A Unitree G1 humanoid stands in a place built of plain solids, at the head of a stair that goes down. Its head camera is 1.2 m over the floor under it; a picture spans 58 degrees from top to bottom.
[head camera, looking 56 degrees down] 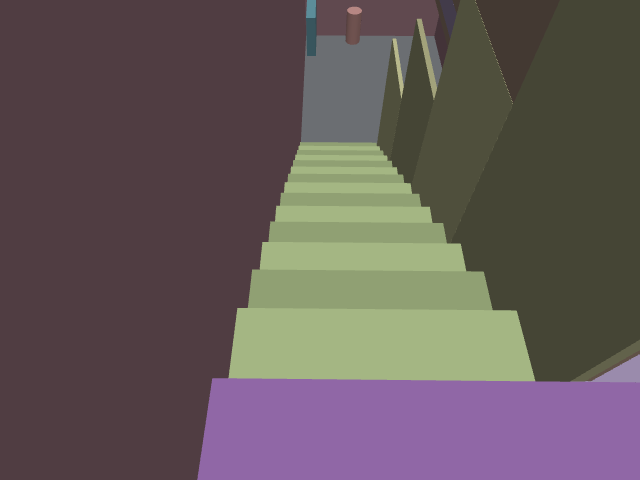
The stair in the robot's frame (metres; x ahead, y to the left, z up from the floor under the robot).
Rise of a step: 0.19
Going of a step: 0.27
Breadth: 0.98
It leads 1 degrees to the right of straight ahead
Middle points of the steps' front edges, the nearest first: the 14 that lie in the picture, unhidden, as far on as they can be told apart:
0.34 -0.19 0.00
0.65 -0.20 -0.19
0.91 -0.20 -0.38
1.18 -0.20 -0.58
1.45 -0.21 -0.77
1.72 -0.21 -0.96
1.99 -0.21 -1.15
2.25 -0.21 -1.34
2.52 -0.22 -1.54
2.79 -0.22 -1.73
3.06 -0.22 -1.92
3.32 -0.23 -2.11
3.59 -0.23 -2.31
3.86 -0.23 -2.50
